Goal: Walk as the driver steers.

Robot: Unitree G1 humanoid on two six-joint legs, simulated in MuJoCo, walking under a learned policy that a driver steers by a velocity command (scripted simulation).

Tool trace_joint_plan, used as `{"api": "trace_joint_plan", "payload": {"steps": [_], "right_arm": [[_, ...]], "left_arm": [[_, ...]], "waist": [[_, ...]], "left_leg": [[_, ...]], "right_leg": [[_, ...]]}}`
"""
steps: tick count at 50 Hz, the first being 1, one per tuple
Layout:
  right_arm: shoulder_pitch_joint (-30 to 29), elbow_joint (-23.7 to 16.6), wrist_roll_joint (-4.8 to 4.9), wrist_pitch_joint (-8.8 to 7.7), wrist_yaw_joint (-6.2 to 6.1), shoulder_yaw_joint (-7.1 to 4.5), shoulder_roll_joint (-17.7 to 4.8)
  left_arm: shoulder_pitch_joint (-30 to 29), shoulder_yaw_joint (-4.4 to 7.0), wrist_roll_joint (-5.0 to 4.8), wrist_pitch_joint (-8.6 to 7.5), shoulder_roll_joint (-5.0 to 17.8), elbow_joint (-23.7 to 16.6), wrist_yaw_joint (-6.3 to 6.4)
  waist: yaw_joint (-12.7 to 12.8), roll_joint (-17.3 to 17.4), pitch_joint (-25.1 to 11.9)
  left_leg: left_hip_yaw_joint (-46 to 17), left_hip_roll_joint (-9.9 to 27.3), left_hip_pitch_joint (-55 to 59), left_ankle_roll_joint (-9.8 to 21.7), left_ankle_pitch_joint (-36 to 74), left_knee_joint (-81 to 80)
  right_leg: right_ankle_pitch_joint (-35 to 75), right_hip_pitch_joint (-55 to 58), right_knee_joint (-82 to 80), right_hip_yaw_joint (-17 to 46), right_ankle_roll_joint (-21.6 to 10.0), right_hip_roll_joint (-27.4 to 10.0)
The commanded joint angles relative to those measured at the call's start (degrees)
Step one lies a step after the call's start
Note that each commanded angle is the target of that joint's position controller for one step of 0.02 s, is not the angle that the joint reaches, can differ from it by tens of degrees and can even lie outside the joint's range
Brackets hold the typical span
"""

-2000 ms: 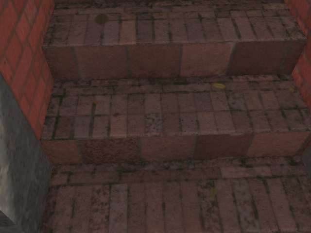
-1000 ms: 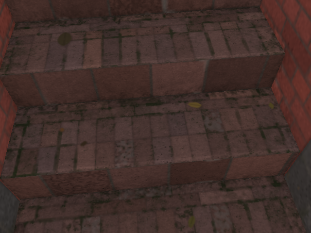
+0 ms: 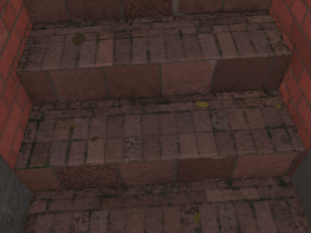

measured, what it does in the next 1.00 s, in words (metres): climbs: right foot, then left foot 0.18 m higher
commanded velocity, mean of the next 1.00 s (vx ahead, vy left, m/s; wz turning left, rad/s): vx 0.45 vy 0.00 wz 0.09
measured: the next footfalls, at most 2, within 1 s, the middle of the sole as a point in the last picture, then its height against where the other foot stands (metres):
right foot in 0.06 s outside the picture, level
left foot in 0.60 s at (150, 229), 0.18 m higher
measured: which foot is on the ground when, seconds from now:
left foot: down 0.00-0.06, up 0.08-0.58, down 0.60-1.00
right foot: up 0.00-0.04, down 0.06-0.62, up 0.64-1.00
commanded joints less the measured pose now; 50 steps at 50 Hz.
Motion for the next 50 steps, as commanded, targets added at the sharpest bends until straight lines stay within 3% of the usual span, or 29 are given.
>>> {"api": "trace_joint_plan", "payload": {"steps": [1,3,4,5,6,7,9,11,15,16,19,21,24,26,27,28,30,31,32,33,34,35,36,38,41,43,44,47,50], "right_arm": [[-7.3,-5.5,1.14,-2.47,0.99,-3.05,-10.9],[-5.6,-6.0,-0.97,-2.04,1.81,-0.91,-3.4],[-8.5,-10.8,-2.01,-2.68,1.85,0.46,0.3],[-10.1,-11.7,-0.61,-3.81,1.92,0.49,-1.0],[-8.7,-11.3,1.32,-4.41,2.76,-0.23,-3.2],[-6.1,-10.2,1.24,-4.71,3.26,-0.26,-3.8],[-9.1,-10.7,-2.05,-5.25,3.01,-0.24,-3.9],[-8.6,-10.5,-2.50,-4.85,3.16,0.36,-1.7],[-3.3,-5.8,-0.46,-3.18,3.27,1.30,1.7],[-5.3,-5.9,-0.11,-2.29,3.27,1.56,3.4],[-12.4,-10.6,2.55,-2.76,2.24,4.09,7.7],[-17.6,-14.3,2.20,-4.31,2.37,6.28,10.2],[-23.5,-21.4,-0.23,-4.30,3.88,8.95,10.0],[-26.6,-25.4,-1.74,-3.31,4.59,10.02,10.4],[-19.5,-22.9,-1.27,-3.78,4.31,8.74,9.4],[-13.6,-22.1,-0.41,-4.15,4.01,6.98,4.6],[0.8,-16.9,0.59,-3.11,3.67,3.59,-4.1],[11.4,-11.1,-1.63,-2.58,4.20,1.77,-9.6],[18.9,-6.7,-3.17,-0.85,2.61,0.48,-13.8],[17.8,-7.2,-3.86,-0.98,1.56,1.43,-7.3],[15.6,-5.0,-2.10,-1.18,2.12,1.95,-4.8],[15.5,-0.9,-0.32,-1.16,2.52,2.13,-2.8],[8.6,0.4,-1.94,-1.07,4.46,3.65,0.5],[4.5,5.1,-3.77,-0.24,6.10,5.56,6.7],[0.7,9.2,-6.15,-3.09,7.23,5.54,4.4],[8.5,12.1,-7.65,-4.05,6.11,5.69,2.1],[13.9,15.0,-8.19,-3.36,6.14,6.09,2.1],[19.9,16.0,-9.15,-2.76,8.79,5.77,-0.3],[19.6,14.6,-5.55,-2.41,10.24,5.97,-0.1]], "left_arm": [[0.4,0.62,-0.01,-1.01,3.9,-5.2,0.12],[11.2,3.18,-0.30,-1.44,8.3,-0.5,0.83],[15.7,5.88,-0.30,-1.80,18.1,-0.8,1.82],[17.3,5.09,0.45,-3.15,16.8,-2.6,1.13],[15.2,3.92,0.36,-3.84,12.6,-2.4,0.85],[13.7,3.20,0.02,-3.79,9.9,-1.9,0.86],[7.3,2.02,0.67,-3.28,7.7,-3.8,1.60],[5.7,1.94,2.19,-3.03,8.7,-4.4,2.44],[13.4,0.98,1.73,-2.75,6.8,0.8,2.49],[19.6,0.52,1.98,-2.58,6.2,3.0,2.95],[26.4,0.32,1.14,-2.73,5.2,8.1,2.91],[26.5,-0.29,1.93,-3.37,3.0,11.0,2.47],[14.3,-1.14,0.81,-2.42,4.1,9.5,3.80],[16.1,-0.27,-1.48,-2.76,8.0,11.3,5.31],[14.9,0.45,-1.58,-3.22,13.2,12.5,4.64],[14.7,0.97,-0.99,-3.34,16.8,12.6,4.34],[14.3,1.46,0.59,-3.87,17.8,10.0,3.40],[13.5,1.40,0.57,-4.81,14.4,7.3,2.52],[12.3,0.42,1.36,-7.25,8.6,5.7,-0.48],[12.4,1.14,0.51,-9.22,9.0,7.2,-3.39],[2.8,-0.22,-0.32,-8.92,5.0,3.8,-4.52],[-5.0,-2.14,0.87,-8.60,-0.3,-0.2,-4.39],[-4.5,-3.87,5.29,-7.69,-3.7,-1.2,-3.86],[-0.2,-4.98,5.08,-5.38,-5.5,-1.5,-4.21],[2.1,-5.47,2.20,-3.70,-2.0,-1.8,-4.15],[-3.7,-6.02,0.45,-4.65,-2.4,-3.6,-3.62],[-4.1,-6.74,1.97,-4.64,-4.1,-3.0,-3.06],[-21.0,-6.57,1.26,-4.06,-1.0,-8.2,-1.36],[-28.7,-7.59,2.55,-2.10,-5.1,-10.8,-1.45]], "waist": [[3.2,5.0,-2.0],[4.8,-1.4,-7.9],[4.9,-19.4,-6.7],[7.4,-16.9,-9.4],[6.5,-12.6,-6.5],[4.4,-8.8,-3.4],[1.9,-0.5,-0.3],[0.0,-1.6,-1.1],[1.2,-6.3,0.3],[4.0,-10.4,1.6],[7.1,-8.5,8.7],[6.3,-2.5,9.9],[1.3,-1.5,10.5],[1.1,-3.7,3.5],[-3.0,-11.5,-5.5],[-7.4,-13.8,-11.9],[-13.4,-14.1,-18.9],[-13.3,2.1,-23.0],[-9.8,26.5,-30.0],[-8.7,15.6,-31.7],[-8.0,7.5,-18.8],[-6.4,2.3,-6.4],[-3.6,1.8,5.2],[4.3,4.1,-0.7],[8.4,0.3,-3.4],[4.2,5.8,-5.4],[2.9,6.8,-1.9],[-2.2,1.9,-1.6],[-4.4,5.6,-1.4]], "left_leg": [[-11.4,15.0,-0.7,8.9,1.9,-6.2],[-2.6,8.6,-7.4,4.0,4.9,14.3],[1.9,-0.5,-29.1,-3.1,-7.4,38.4],[-13.3,-4.2,-41.0,-4.1,-21.4,53.5],[-17.3,-1.5,-47.6,-3.0,-17.9,60.0],[-16.7,0.2,-49.5,-2.0,-12.8,60.1],[-16.3,1.9,-45.2,-2.1,-3.0,52.6],[-14.3,0.1,-40.3,-3.5,2.8,52.5],[-9.6,-0.7,-40.6,-4.2,3.3,58.6],[-8.7,-2.3,-49.7,-4.3,-3.1,77.3],[-19.3,-2.7,-88.2,-1.8,-19.8,110.6],[-22.2,-2.9,-97.0,0.2,-19.5,112.1],[-10.6,0.7,-71.3,-1.7,-5.4,80.4],[-1.7,0.3,-31.4,0.3,0.7,59.3],[2.3,-4.1,-20.7,2.5,-2.5,63.0],[2.8,-7.8,-18.2,4.2,-10.6,59.0],[-5.9,-10.6,-12.7,9.1,-8.5,39.9],[-30.6,-3.8,4.2,14.9,2.6,30.3],[-66.5,9.3,17.4,23.5,8.9,5.4],[-74.4,12.0,16.5,21.7,1.9,1.5],[-65.4,9.3,7.7,18.1,-7.4,2.0],[-60.3,7.7,-2.2,16.4,-10.8,0.8],[-49.5,3.8,-11.9,18.3,-9.6,8.5],[-40.0,2.5,-18.7,16.3,1.3,2.7],[-26.0,-1.4,-25.4,11.4,1.2,-0.8],[-25.8,-3.0,-23.8,11.4,3.5,-1.7],[-30.5,-1.5,-19.6,12.0,-1.5,-1.3],[-33.2,0.5,-15.0,12.8,4.2,-3.4],[-40.0,7.5,-15.3,18.2,8.6,-11.8]], "right_leg": [[2.2,4.4,-10.4,-3.0,-1.9,1.2],[8.6,19.0,-14.3,-3.6,-5.4,5.0],[11.9,28.5,-21.2,24.7,-15.3,-9.1],[1.3,31.5,-29.9,43.1,-24.3,-15.7],[-3.9,32.6,-30.8,40.6,-23.7,-16.0],[-2.9,30.4,-29.3,34.7,-20.8,-14.2],[8.8,22.2,-28.9,28.1,-16.9,-11.2],[21.1,16.5,-28.4,23.6,-16.6,-9.4],[19.0,13.1,-29.1,15.6,-16.7,-8.1],[19.7,17.4,-29.1,19.7,-18.7,-11.1],[14.6,35.0,-27.1,22.3,-18.1,-17.3],[15.5,37.1,-25.6,17.0,-13.2,-17.1],[10.5,4.9,-37.9,3.9,-8.5,-8.7],[29.6,-10.5,-51.4,1.2,-11.5,-8.1],[75.0,0.5,-44.7,-1.1,-12.9,-9.4],[111.2,13.0,-33.7,-4.2,-12.0,-10.0],[133.7,28.2,-10.7,-2.2,-10.6,-11.2],[99.2,11.2,9.5,3.3,-8.4,-6.3],[16.9,-4.5,31.7,8.7,-5.8,9.5],[10.8,-9.8,50.2,17.9,-6.5,8.8],[10.2,-18.0,54.4,14.8,-6.4,7.7],[6.9,-24.1,62.7,10.8,-6.6,7.1],[18.0,-41.6,73.4,18.8,-10.2,9.6],[22.1,-44.1,83.8,15.4,-13.4,8.2],[27.8,-45.3,72.2,7.6,-13.1,3.4],[22.6,-45.6,80.8,2.2,-8.7,3.3],[18.4,-53.6,87.1,4.8,-8.0,3.2],[20.5,-55.7,67.1,0.2,-6.3,-0.2],[7.1,-47.1,49.4,-3.6,-3.5,-0.7]]}}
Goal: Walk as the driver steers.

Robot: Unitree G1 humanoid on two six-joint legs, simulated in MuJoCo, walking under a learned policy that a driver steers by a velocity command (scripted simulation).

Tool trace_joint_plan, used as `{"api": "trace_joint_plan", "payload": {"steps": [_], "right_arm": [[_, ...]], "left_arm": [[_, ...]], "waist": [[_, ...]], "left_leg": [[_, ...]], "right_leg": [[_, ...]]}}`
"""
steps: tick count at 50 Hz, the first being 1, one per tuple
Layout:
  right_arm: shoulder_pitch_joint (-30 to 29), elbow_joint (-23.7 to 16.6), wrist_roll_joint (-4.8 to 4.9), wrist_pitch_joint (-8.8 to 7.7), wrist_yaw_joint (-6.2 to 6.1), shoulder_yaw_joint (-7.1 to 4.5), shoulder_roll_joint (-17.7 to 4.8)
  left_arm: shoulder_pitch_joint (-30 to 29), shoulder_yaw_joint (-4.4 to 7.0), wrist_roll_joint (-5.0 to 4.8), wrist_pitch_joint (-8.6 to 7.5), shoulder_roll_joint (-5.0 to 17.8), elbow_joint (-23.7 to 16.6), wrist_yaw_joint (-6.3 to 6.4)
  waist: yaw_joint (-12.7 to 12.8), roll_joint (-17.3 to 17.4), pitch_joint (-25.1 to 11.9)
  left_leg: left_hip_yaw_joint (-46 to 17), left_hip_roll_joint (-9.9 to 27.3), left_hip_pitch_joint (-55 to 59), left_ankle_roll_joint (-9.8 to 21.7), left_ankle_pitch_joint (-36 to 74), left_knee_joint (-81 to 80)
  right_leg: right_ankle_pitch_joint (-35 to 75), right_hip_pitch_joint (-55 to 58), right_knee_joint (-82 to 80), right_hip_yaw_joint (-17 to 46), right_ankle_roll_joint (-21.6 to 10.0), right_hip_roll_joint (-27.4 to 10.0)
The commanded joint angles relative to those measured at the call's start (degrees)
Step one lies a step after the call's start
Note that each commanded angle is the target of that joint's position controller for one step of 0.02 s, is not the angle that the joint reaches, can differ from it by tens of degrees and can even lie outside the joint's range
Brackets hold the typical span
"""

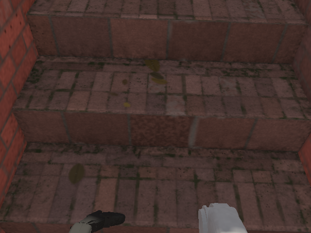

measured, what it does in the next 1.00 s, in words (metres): climbs: right foot 0.18 m higher, then left foot 0.18 m higher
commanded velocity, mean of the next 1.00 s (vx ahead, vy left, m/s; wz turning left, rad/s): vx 0.50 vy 0.00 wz -0.22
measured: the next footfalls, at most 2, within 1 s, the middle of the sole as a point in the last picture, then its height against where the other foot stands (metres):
right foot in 0.08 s outside the picture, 0.18 m higher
left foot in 0.58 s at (100, 185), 0.18 m higher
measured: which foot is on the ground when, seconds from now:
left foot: down 0.00-0.12, up 0.14-0.56, down 0.58-1.00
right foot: up 0.00-0.06, down 0.08-0.60, up 0.62-1.00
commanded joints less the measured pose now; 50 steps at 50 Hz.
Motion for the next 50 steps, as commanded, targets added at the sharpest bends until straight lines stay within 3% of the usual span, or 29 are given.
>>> {"api": "trace_joint_plan", "payload": {"steps": [1,3,5,6,7,8,9,11,13,14,15,16,17,20,22,25,26,28,29,30,31,32,33,34,36,38,41,46,50], "right_arm": [[-6.9,-6.8,3.24,-0.61,1.90,-1.79,-10.3],[-5.4,-7.5,5.42,-2.17,2.35,-3.83,-17.1],[-4.2,-5.2,4.46,-1.85,3.29,-7.30,-20.7],[5.6,-2.3,0.84,-1.39,3.48,-5.91,-11.8],[3.3,-3.0,-0.71,0.08,4.96,-4.27,-6.5],[-6.7,-2.9,3.24,1.71,5.00,-6.22,-9.9],[-13.5,-5.4,5.06,0.87,3.11,-6.67,-8.9],[-23.9,-11.2,4.18,0.17,-0.34,-6.26,-8.6],[-24.7,-14.0,3.36,1.28,-2.11,-4.34,-4.0],[-25.9,-20.7,2.79,1.95,-6.04,-1.48,6.9],[-24.9,-17.1,4.35,3.16,-3.02,-1.61,-0.4],[-24.5,-16.6,4.68,3.16,-2.14,-2.00,-2.2],[-26.7,-18.1,4.55,3.19,-2.03,-1.54,-2.4],[-38.9,-21.6,3.67,2.26,-2.90,0.61,0.0],[-50.6,-26.1,3.57,1.83,-4.16,1.50,-3.0],[-66.7,-32.2,3.84,5.19,-2.79,3.70,1.6],[-60.5,-30.2,4.78,5.36,-1.58,3.65,3.2],[-50.0,-26.1,6.71,5.48,-1.41,1.92,-2.8],[-42.2,-23.6,6.50,4.42,-2.41,-0.11,-6.8],[-27.2,-20.2,4.24,4.17,-3.52,-2.24,-9.4],[-10.5,-15.4,5.53,3.13,-3.80,-2.42,-10.9],[-1.0,-10.5,3.99,3.32,-4.39,-4.13,-13.7],[-5.8,-6.8,5.03,1.05,-5.04,-4.71,-14.4],[-12.6,-6.3,7.23,-0.41,-5.02,-5.22,-13.1],[-20.1,-4.8,6.58,-0.03,-3.40,-1.56,1.1],[-21.7,-2.1,4.85,-0.57,-3.06,-0.08,6.8],[-23.5,-1.1,2.22,-1.38,-3.45,-0.90,6.0],[-10.7,5.8,-2.07,-1.22,-2.89,0.90,2.1],[4.2,7.4,-2.43,-0.77,-1.79,1.40,-1.8]], "left_arm": [[-7.3,0.76,0.25,0.66,-0.1,-6.2,-0.65],[-9.0,2.44,-0.21,1.45,5.1,-7.5,-2.38],[0.8,4.95,-1.47,0.96,10.4,-6.3,-2.28],[20.3,6.42,-0.40,0.21,12.6,0.4,-2.24],[36.8,7.65,0.79,0.24,15.2,8.0,-1.74],[37.3,7.62,1.48,-0.28,14.2,7.6,-0.54],[32.6,7.43,-0.37,-1.59,13.6,9.4,-0.43],[24.1,5.61,-0.74,-2.82,4.8,12.8,-0.76],[20.0,3.62,0.02,-3.86,-2.8,16.7,-0.82],[24.8,6.67,-0.28,-6.37,0.8,21.0,2.92],[21.7,4.25,1.70,-5.38,-3.4,20.5,-0.16],[20.1,4.87,2.21,-5.50,-2.1,19.6,-1.90],[17.1,4.67,3.48,-5.86,-0.9,19.3,-2.22],[30.0,3.90,5.32,-5.73,-0.6,24.3,-1.53],[35.7,3.96,6.40,-5.43,1.6,26.5,-1.59],[36.3,3.95,2.06,-4.34,3.2,25.4,-4.16],[34.2,4.66,0.48,-5.44,5.7,24.1,-4.47],[33.1,7.71,-1.26,-7.46,14.9,23.0,-4.42],[32.3,8.32,-1.07,-7.65,15.2,23.9,-4.88],[29.6,9.14,0.31,-7.05,12.7,23.3,-4.30],[36.9,6.75,4.36,-6.93,3.3,22.1,-4.82],[31.7,7.88,1.51,-5.15,2.0,25.1,-5.72],[25.8,8.09,0.43,-4.75,-0.4,24.4,-5.63],[24.9,8.58,0.26,-5.19,-1.5,25.0,-3.67],[15.8,8.05,0.55,-4.06,-1.6,21.2,-2.50],[14.5,7.10,0.90,-1.82,-4.1,19.0,-2.63],[11.2,5.86,-1.83,-0.70,-4.5,16.4,-3.67],[-2.9,3.24,-2.31,0.94,-1.5,7.2,-0.67],[-16.0,3.16,-2.05,1.89,2.6,1.7,-0.80]], "waist": [[5.3,8.4,5.2],[6.0,9.0,-0.3],[9.0,9.0,-6.1],[8.4,-6.4,-26.1],[13.8,-19.0,-26.8],[18.0,-16.0,-12.3],[15.0,-10.2,1.7],[9.1,3.5,-1.4],[4.5,1.7,-1.4],[1.2,-1.7,7.4],[3.0,1.9,0.9],[2.7,1.5,4.7],[0.9,2.1,4.2],[5.9,-7.3,5.0],[8.9,-2.4,3.9],[10.1,-8.1,4.0],[6.3,-14.3,3.2],[0.8,-14.5,-3.1],[-0.6,-15.8,-6.0],[-5.5,-8.8,-17.4],[-4.9,8.4,-31.1],[-8.4,12.3,-23.5],[-4.8,10.1,-5.0],[-0.5,7.0,-0.6],[4.5,-2.4,-3.7],[9.5,-4.9,-1.3],[11.2,-2.2,2.9],[8.0,-1.3,3.8],[1.0,0.7,1.2]], "left_leg": [[-10.7,15.0,-18.0,12.7,40.5,-16.7],[-9.1,18.0,-10.5,14.8,90.2,-13.7],[-5.5,17.0,5.5,10.6,115.4,2.4],[-6.5,12.9,-7.9,6.5,96.8,22.1],[-6.3,1.1,-31.4,3.9,32.2,39.9],[-9.6,-0.9,-42.6,3.8,25.2,67.2],[-6.6,0.1,-52.9,3.7,25.8,79.2],[-6.5,0.6,-55.7,7.5,20.2,88.2],[-6.6,1.6,-59.4,9.7,17.3,90.3],[-0.9,3.7,-52.3,3.4,8.9,87.3],[-1.0,2.6,-67.4,8.3,11.9,92.9],[0.5,5.7,-68.4,8.8,11.1,90.1],[3.1,8.5,-65.6,9.0,12.8,84.3],[6.1,9.0,-76.0,9.9,2.8,98.3],[8.2,12.0,-81.1,8.9,1.6,81.2],[16.1,11.2,-45.3,3.7,-3.2,56.6],[19.7,7.8,-37.0,2.0,0.9,59.8],[22.5,1.8,-27.9,0.0,6.5,42.3],[20.1,0.0,-19.4,1.7,8.9,35.8],[8.7,6.7,4.0,6.5,32.1,32.0],[-22.5,23.0,28.6,15.7,24.0,14.6],[-43.3,28.4,13.4,15.1,-8.2,0.0],[-36.6,25.9,-1.0,10.9,-24.3,-3.4],[-27.3,25.4,-9.9,11.3,-19.0,-1.8],[-18.8,26.9,-9.8,12.4,-1.7,-3.8],[-6.1,23.4,-11.5,7.0,7.7,-4.2],[11.7,19.5,-13.8,5.4,13.2,-10.3],[13.7,20.8,1.1,6.5,9.5,-18.3],[18.4,20.7,9.3,6.0,12.3,-23.4]], "right_leg": [[-7.5,27.1,-15.0,-8.4,1.9,1.8],[-10.7,39.6,-27.3,-12.6,4.3,8.2],[-11.0,49.6,-50.6,-7.1,1.1,10.7],[16.3,81.8,-50.5,14.1,-10.6,1.6],[-7.4,94.8,-72.7,44.6,-20.3,-11.0],[-37.4,80.2,-81.5,54.7,-16.8,-10.8],[-37.7,71.4,-79.8,50.9,-15.0,-10.8],[-18.7,67.3,-79.0,36.4,-15.3,-10.5],[-10.2,66.7,-81.0,25.6,-11.5,-6.6],[-15.0,59.6,-84.7,21.2,-6.4,-5.8],[-7.0,67.6,-82.8,14.1,-7.9,-3.4],[-9.1,64.0,-85.5,15.2,-8.6,-4.6],[-8.8,57.8,-86.8,12.5,-7.3,-2.9],[-5.7,64.2,-89.8,16.3,-8.9,-4.6],[-6.0,73.0,-92.0,18.2,-7.8,-6.2],[2.1,46.3,-106.3,15.1,-9.3,-7.7],[29.3,48.4,-104.0,12.7,-10.9,-9.5],[78.2,67.2,-95.4,8.6,-9.4,-9.8],[89.6,71.4,-86.7,6.5,-6.3,-8.6],[78.1,62.1,-67.7,7.2,-2.3,-7.3],[30.3,40.5,-48.8,10.3,-2.5,0.3],[10.9,35.0,-20.8,17.0,-3.2,4.5],[12.4,25.1,-5.6,15.8,-3.4,2.5],[11.9,25.0,0.8,12.8,-2.8,0.7],[13.3,19.4,16.7,13.0,-8.8,2.0],[14.6,16.2,10.6,12.3,-11.7,0.5],[3.9,10.9,12.3,8.6,-13.2,-1.4],[-8.8,-8.4,16.5,7.4,-15.9,-2.5],[4.5,-4.5,-5.7,-1.8,-12.7,-5.3]]}}
Over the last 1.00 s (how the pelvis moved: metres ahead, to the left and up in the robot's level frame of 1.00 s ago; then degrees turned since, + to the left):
0.49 0.00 0.18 8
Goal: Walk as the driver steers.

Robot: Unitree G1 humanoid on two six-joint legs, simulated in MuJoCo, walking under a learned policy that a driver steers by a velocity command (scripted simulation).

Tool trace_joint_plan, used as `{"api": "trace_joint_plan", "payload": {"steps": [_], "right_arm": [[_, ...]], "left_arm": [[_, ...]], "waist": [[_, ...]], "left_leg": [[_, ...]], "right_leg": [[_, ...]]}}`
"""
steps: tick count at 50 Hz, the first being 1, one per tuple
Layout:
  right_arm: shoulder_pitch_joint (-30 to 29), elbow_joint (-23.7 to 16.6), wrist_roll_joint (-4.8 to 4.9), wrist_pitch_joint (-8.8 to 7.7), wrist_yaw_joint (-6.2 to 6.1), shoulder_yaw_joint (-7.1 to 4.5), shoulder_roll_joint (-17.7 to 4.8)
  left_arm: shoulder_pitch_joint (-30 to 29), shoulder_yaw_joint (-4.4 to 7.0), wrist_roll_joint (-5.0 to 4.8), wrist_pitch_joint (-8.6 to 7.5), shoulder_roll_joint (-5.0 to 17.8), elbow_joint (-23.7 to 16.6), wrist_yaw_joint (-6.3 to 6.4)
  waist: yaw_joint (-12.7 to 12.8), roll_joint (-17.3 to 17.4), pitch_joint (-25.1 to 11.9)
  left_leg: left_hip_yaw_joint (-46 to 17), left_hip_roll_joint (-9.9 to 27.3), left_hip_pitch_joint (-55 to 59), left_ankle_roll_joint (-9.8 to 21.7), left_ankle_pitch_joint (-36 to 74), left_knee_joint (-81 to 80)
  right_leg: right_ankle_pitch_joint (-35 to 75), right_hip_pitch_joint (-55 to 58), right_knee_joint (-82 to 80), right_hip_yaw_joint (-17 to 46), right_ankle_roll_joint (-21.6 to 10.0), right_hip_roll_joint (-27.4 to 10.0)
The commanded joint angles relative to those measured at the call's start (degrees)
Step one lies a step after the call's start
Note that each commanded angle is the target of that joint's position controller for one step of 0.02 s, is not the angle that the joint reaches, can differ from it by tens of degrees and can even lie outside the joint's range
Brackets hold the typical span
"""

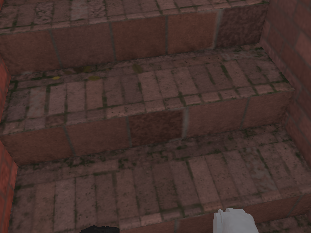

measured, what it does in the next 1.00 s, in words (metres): climbs: right foot 0.18 m higher, then left foot 0.18 m higher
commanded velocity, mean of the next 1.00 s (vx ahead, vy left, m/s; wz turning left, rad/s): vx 0.35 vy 0.00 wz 0.15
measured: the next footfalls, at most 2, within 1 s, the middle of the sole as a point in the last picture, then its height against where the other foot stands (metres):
right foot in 0.12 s outside the picture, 0.18 m higher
left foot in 0.64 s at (132, 193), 0.18 m higher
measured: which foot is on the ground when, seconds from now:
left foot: down 0.00-0.18, up 0.20-0.62, down 0.64-1.00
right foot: up 0.00-0.10, down 0.12-0.68, up 0.70-1.00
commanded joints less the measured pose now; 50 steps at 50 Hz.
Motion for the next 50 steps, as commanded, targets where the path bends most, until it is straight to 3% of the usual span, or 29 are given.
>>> {"api": "trace_joint_plan", "payload": {"steps": [1,3,5,7,8,9,10,11,12,14,15,17,18,19,22,25,27,29,30,32,33,34,35,36,37,39,42,45,50], "right_arm": [[1.8,-3.7,1.39,0.54,2.05,-0.50,-7.2],[4.0,-4.8,4.96,-0.25,2.02,-1.05,-9.2],[5.6,-4.4,5.04,-2.17,2.16,-2.45,-14.7],[5.9,-4.7,5.68,-3.57,1.60,-4.82,-18.2],[9.8,-5.9,3.08,-4.06,1.50,-4.90,-13.8],[8.4,-5.9,3.33,-3.37,3.34,-5.42,-14.9],[4.1,-8.4,2.55,-1.97,6.27,-5.28,-8.8],[0.0,-10.2,6.73,-0.59,6.36,-6.51,-9.6],[-0.8,-9.7,6.07,-0.87,5.27,-6.64,-7.0],[-4.9,-11.0,6.93,-2.35,2.46,-6.77,-6.2],[-13.0,-22.2,8.65,-3.49,-3.56,-6.25,-3.4],[-14.4,-23.8,7.73,-1.28,-6.16,-4.48,-1.0],[-9.6,-16.9,8.37,2.09,-1.08,-5.33,-4.7],[-9.1,-17.1,7.96,2.75,0.90,-5.47,-4.7],[-16.0,-21.3,8.12,2.22,1.40,-3.07,-2.4],[-26.8,-28.3,8.58,3.19,0.22,-2.57,-6.4],[-32.4,-31.9,9.83,4.47,0.04,-2.32,-6.9],[-33.1,-31.9,9.52,5.05,1.77,-2.01,-5.0],[-28.8,-30.9,10.07,5.38,2.21,-2.19,-5.1],[-23.8,-31.1,8.73,5.59,1.69,-3.65,-8.7],[-14.9,-26.8,9.36,4.32,0.25,-5.58,-14.0],[-6.1,-23.8,8.89,3.87,-1.20,-6.69,-18.6],[5.9,-19.9,5.93,4.01,-2.12,-7.01,-18.8],[6.9,-18.4,5.68,2.08,-1.67,-7.36,-17.2],[-1.2,-19.5,6.16,-0.41,-1.64,-6.71,-15.0],[-15.7,-18.2,9.39,-1.86,-1.99,-5.31,-9.2],[-26.1,-18.7,9.98,-2.29,-3.00,-3.27,-4.5],[-23.3,-21.8,7.23,-2.36,-2.12,-5.51,-11.9],[-21.4,-24.5,8.18,-3.11,-3.30,-5.70,-12.0]], "left_arm": [[-17.4,-0.81,0.65,1.98,2.3,-8.7,-1.20],[-17.2,-1.10,1.39,2.48,-0.5,-9.4,-3.32],[-11.6,0.08,0.38,1.53,1.3,-9.2,-3.88],[-2.2,1.29,0.55,0.53,3.5,-8.2,-2.47],[3.3,1.22,-0.20,0.70,6.1,-6.5,-1.06],[14.7,2.41,1.76,2.30,7.4,-3.7,-0.51],[27.4,3.97,2.95,2.41,12.7,1.4,0.83],[33.0,7.24,2.90,1.61,18.1,4.1,1.34],[32.4,8.20,3.88,-0.31,18.2,6.4,1.18],[25.1,6.19,3.15,-2.73,9.4,9.2,-0.82],[15.2,5.19,2.24,-4.19,2.4,9.9,2.21],[12.9,4.42,2.29,-5.98,1.2,12.9,3.72],[9.5,3.12,5.18,-5.09,-0.5,8.3,-0.62],[13.3,3.72,5.67,-5.35,1.7,8.4,-1.88],[23.4,3.05,8.13,-4.49,2.7,14.4,-1.59],[24.1,0.89,9.48,-5.35,2.7,15.5,-2.13],[27.0,0.46,9.40,-6.09,5.1,15.5,-1.82],[21.5,1.64,4.99,-6.46,13.1,10.1,-2.33],[23.5,3.42,3.30,-6.97,20.4,11.3,-2.56],[21.9,5.94,1.66,-8.18,24.6,11.1,-2.76],[24.6,6.74,3.86,-7.38,22.8,12.8,-3.47],[32.1,5.85,7.73,-6.08,14.8,11.1,-3.63],[25.1,6.12,5.51,-4.65,12.6,8.4,-4.85],[22.1,6.69,2.09,-3.78,10.5,7.8,-5.58],[15.5,6.70,0.50,-5.28,7.7,5.4,-3.00],[11.8,5.08,2.92,-5.84,5.0,3.9,0.63],[12.9,4.63,2.41,-4.68,5.7,3.4,3.15],[4.7,5.62,1.33,-3.71,11.3,-3.2,4.51],[6.2,6.75,2.75,-4.31,10.3,-5.8,4.94]], "waist": [[-1.6,2.4,6.0],[-0.4,6.2,5.4],[4.0,10.1,4.1],[7.7,15.1,-1.9],[5.5,8.6,-11.4],[11.6,5.1,-13.7],[13.1,-6.1,-13.4],[13.7,-6.1,-13.1],[12.7,-7.0,-5.8],[6.8,-2.8,0.9],[0.3,-0.1,0.5],[-2.8,0.9,6.9],[-1.0,3.8,5.5],[-2.1,2.7,7.5],[-1.2,-1.6,7.5],[-2.0,3.6,6.8],[0.0,-0.5,7.3],[-1.1,-6.8,5.0],[-3.1,-10.7,0.6],[-5.0,-9.3,-0.5],[-3.9,-6.7,-5.3],[0.4,5.7,-21.1],[-5.2,15.4,-25.1],[-7.7,13.4,-13.5],[-5.2,12.7,-1.3],[2.4,0.4,0.7],[7.7,1.4,-0.8],[5.0,1.1,-4.8],[3.8,2.4,-3.0]], "left_leg": [[-6.4,15.3,-2.7,11.6,13.4,-21.3],[-2.2,15.4,-1.8,13.1,40.9,-18.6],[-0.8,17.4,8.8,12.5,83.9,-9.3],[-1.2,17.8,13.5,10.5,99.3,1.2],[-4.6,14.6,-4.0,6.2,89.1,11.3],[-8.7,10.4,-16.2,5.8,66.8,21.3],[-15.5,3.7,-33.4,3.1,19.0,38.2],[-26.4,-0.3,-35.4,1.7,18.5,65.8],[-33.7,-2.2,-41.9,2.1,22.5,83.6],[-35.6,-5.3,-55.2,5.8,22.4,102.6],[-30.0,-2.9,-48.2,6.1,9.3,98.2],[-30.0,-0.9,-50.7,7.0,4.3,94.0],[-31.7,-0.2,-55.5,7.3,16.2,97.6],[-31.3,-0.6,-60.9,7.4,15.7,102.3],[-29.4,-2.2,-80.7,13.8,7.6,123.7],[-25.0,3.3,-77.8,14.1,18.8,101.6],[-20.1,5.6,-68.0,9.7,22.3,89.2],[-10.2,-0.3,-37.1,4.9,15.0,75.7],[-9.4,-4.0,-33.6,2.8,9.3,70.3],[-6.9,-8.7,-34.0,2.2,3.2,45.2],[-11.1,-11.7,-25.7,5.6,5.9,37.0],[-34.0,-4.3,1.0,17.5,38.7,38.4],[-59.4,6.5,9.9,23.8,28.5,13.7],[-64.5,8.5,2.2,17.8,3.2,6.4],[-60.6,7.4,-10.0,16.4,0.5,8.7],[-48.8,2.9,-24.9,14.7,-4.9,12.8],[-39.2,-1.6,-28.7,10.8,4.2,9.0],[-36.0,1.4,-22.4,11.4,29.3,6.4],[-37.0,1.2,-24.5,11.6,26.1,6.6]], "right_leg": [[-6.9,7.9,-18.6,-7.4,-1.4,-2.0],[-11.9,21.5,-21.5,-14.0,1.1,3.3],[-11.3,28.9,-30.2,-14.9,0.8,7.8],[-8.8,44.7,-42.8,-12.8,-0.1,12.2],[13.4,66.9,-39.4,-0.2,-4.6,9.0],[9.6,80.6,-51.9,8.5,-3.9,8.6],[7.9,90.9,-70.6,28.3,-6.7,0.3],[1.9,83.7,-81.8,44.3,-6.9,-6.4],[-1.3,75.8,-83.2,43.6,-6.1,-6.5],[5.7,68.7,-81.5,36.7,-4.0,-7.2],[-10.7,65.5,-84.1,22.9,1.3,-5.5],[-14.5,58.2,-88.0,15.4,5.6,-5.0],[-3.7,54.6,-88.4,16.6,0.2,-6.2],[-1.2,56.5,-89.5,12.8,0.0,-5.7],[1.6,67.6,-91.9,7.6,0.6,-6.8],[0.3,65.8,-96.4,-1.0,3.9,-5.5],[5.7,61.5,-102.1,-5.9,5.2,-4.2],[40.9,48.0,-107.4,-9.6,1.5,-6.0],[70.0,57.2,-101.0,-11.3,1.1,-6.5],[84.0,79.1,-91.5,-11.5,2.0,-9.1],[86.4,83.0,-78.9,-11.0,3.4,-8.1],[63.5,65.1,-58.0,-6.3,8.0,-4.6],[-3.3,50.1,-40.3,-1.6,11.4,7.5],[1.5,38.2,-22.7,12.5,9.0,10.5],[2.2,30.1,-14.0,12.6,9.3,9.2],[4.6,32.2,-12.6,11.2,7.8,6.6],[2.4,30.0,-16.1,9.0,8.5,5.1],[-7.2,28.9,-21.2,1.4,17.3,3.3],[-0.9,37.5,-18.1,-0.4,19.5,3.9]]}}
Over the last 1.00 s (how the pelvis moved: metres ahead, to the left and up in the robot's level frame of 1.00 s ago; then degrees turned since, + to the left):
0.61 0.05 0.36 -15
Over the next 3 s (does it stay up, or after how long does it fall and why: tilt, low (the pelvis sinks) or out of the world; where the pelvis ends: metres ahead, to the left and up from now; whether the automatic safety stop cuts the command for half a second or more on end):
stays up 1.03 -0.08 0.56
